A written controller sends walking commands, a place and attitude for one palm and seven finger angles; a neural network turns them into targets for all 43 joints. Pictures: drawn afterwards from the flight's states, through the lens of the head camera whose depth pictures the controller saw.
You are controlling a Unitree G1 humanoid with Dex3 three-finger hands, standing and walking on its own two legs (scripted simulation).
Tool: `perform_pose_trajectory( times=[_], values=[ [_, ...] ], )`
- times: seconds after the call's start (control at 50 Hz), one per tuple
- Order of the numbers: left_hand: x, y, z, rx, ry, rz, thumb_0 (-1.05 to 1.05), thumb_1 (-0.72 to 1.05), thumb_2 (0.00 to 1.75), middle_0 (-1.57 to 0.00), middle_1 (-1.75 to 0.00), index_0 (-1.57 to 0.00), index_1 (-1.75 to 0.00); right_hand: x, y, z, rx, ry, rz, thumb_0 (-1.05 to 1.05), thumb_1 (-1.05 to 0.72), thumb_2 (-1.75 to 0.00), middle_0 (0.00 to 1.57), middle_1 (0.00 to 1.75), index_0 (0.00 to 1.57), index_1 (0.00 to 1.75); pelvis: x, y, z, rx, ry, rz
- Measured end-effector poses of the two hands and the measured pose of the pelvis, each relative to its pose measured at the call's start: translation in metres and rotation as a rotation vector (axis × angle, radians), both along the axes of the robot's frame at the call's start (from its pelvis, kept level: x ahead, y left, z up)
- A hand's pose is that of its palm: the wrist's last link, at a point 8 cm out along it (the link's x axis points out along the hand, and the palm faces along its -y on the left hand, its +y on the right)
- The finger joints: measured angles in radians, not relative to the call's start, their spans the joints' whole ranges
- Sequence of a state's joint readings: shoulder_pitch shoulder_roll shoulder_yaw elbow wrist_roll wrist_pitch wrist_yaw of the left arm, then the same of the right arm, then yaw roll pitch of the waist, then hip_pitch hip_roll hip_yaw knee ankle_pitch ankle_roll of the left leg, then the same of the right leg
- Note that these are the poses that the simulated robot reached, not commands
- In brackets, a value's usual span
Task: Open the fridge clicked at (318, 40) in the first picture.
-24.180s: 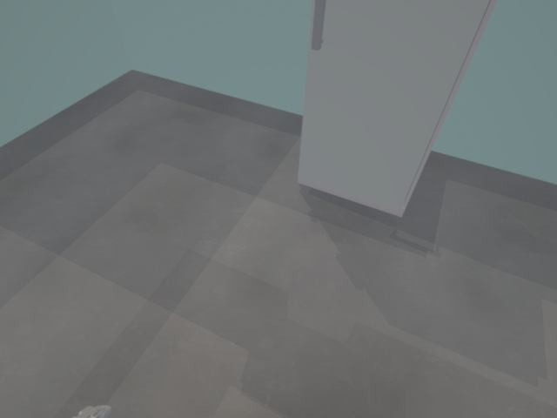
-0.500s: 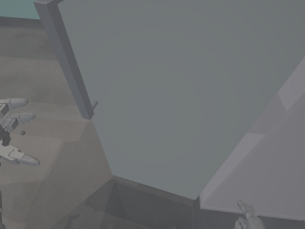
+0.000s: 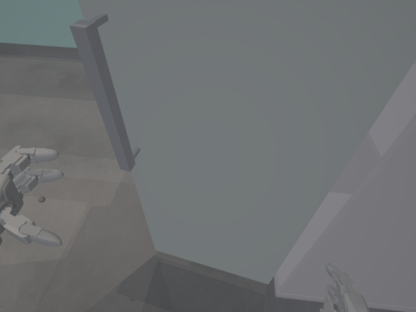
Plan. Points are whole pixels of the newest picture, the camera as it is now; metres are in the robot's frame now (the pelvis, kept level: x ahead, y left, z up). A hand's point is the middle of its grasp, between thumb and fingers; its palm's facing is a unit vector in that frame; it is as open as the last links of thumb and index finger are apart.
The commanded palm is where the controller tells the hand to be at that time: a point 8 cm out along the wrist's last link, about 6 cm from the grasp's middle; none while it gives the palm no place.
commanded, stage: draw the hand back to the body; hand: left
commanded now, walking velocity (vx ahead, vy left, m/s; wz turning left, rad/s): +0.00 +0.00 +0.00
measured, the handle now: (116, 105) +0.45 +0.24 +0.17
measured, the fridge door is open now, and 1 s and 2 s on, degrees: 80 80 80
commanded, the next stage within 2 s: step back with the hand held close in 1.00 s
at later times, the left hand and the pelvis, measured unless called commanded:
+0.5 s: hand (44, 191) +0.24 +0.28 +0.16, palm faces +0.46 -0.79 -0.40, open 9.9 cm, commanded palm +0.19 +0.31 +0.19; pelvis +0.04 +0.00 +0.02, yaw -1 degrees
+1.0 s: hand (53, 201) +0.22 +0.25 +0.17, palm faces +0.46 -0.78 -0.42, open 7.4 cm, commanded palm +0.17 +0.28 +0.19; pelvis +0.03 -0.02 +0.02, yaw -1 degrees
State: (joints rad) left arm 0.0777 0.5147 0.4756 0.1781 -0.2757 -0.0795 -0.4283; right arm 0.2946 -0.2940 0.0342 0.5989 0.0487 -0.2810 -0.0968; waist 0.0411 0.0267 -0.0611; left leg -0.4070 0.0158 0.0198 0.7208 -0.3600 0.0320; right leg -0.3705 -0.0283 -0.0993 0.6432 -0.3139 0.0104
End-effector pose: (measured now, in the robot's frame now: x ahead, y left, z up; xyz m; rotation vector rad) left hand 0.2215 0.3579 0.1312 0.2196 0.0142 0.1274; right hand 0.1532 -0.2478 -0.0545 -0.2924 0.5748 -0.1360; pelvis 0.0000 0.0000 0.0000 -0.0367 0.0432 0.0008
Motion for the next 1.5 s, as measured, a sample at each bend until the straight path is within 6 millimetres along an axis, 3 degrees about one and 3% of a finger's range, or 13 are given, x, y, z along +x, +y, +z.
perform_pose_trajectory(
  times=[0.1, 0.26, 0.48, 0.76, 1.18, 1.32, 1.5],
  values=[
    [-0.014, -0.011, 0.006, 0.109, -0.041, 0.256, -0.01, -0.32, 0.3, -0.25, -1.02, -0.25, -1.02, 0.01, 0.024, -0.001, 0.035, 0.023, 0.022, 0.01, -0.91, -0.9, 0.21, 0.3, 0.2, 0.3, 0.005, 0.004, 0.008, 0.009, -0.025, -0.003],
    [-0.022, -0.018, 0.03, 0.194, -0.105, 0.388, -0.01, -0.06, 0.43, -0.24, -0.86, -0.24, -0.86, 0.029, 0.045, -0.009, 0.088, 0.067, 0.05, 0.01, -0.9, -0.9, 0.21, 0.31, 0.2, 0.3, 0.02, 0.007, 0.015, 0.023, -0.056, -0.007],
    [-0.024, -0.043, 0.045, 0.238, -0.105, 0.345, 0.0, 0.34, 0.62, -0.23, -0.63, -0.23, -0.63, 0.05, 0.026, -0.002, 0.083, 0.058, 0.021, 0.01, -0.91, -0.9, 0.21, 0.31, 0.2, 0.3, 0.036, 0.001, 0.018, 0.026, -0.067, -0.017],
    [-0.042, -0.067, 0.06, 0.272, -0.15, 0.32, 0.01, 0.79, 0.85, -0.22, -0.36, -0.22, -0.36, 0.057, 0.011, 0.001, 0.078, 0.04, 0.01, 0.01, -0.91, -0.9, 0.2, 0.3, 0.2, 0.3, 0.035, -0.013, 0.018, 0.029, -0.081, -0.012],
    [-0.048, -0.077, 0.064, 0.276, -0.182, 0.318, 0.02, 0.89, 0.9, -0.21, -0.3, -0.21, -0.3, 0.041, 0.003, -0.005, 0.086, 0.056, 0.006, 0.01, -0.91, -0.9, 0.21, 0.3, 0.2, 0.3, 0.024, -0.023, 0.017, 0.027, -0.09, -0.008],
    [-0.043, -0.075, 0.057, 0.296, -0.196, 0.247, 0.01, 0.89, 0.9, -0.21, -0.3, -0.21, -0.3, 0.026, -0.002, -0.003, 0.05, 0.13, -0.054, 0.01, -0.91, -0.9, 0.21, 0.3, 0.2, 0.3, 0.014, -0.012, 0.016, 0.022, -0.05, -0.006],
    [-0.062, -0.056, 0.061, 0.366, -0.21, 0.204, 0.01, 0.89, 0.9, -0.22, -0.3, -0.22, -0.3, 0.002, 0.013, 0.002, 0.024, 0.155, -0.077, 0.01, -0.91, -0.9, 0.2, 0.3, 0.2, 0.3, -0.005, 0.001, 0.014, 0.027, -0.039, -0.013]
  ],
)
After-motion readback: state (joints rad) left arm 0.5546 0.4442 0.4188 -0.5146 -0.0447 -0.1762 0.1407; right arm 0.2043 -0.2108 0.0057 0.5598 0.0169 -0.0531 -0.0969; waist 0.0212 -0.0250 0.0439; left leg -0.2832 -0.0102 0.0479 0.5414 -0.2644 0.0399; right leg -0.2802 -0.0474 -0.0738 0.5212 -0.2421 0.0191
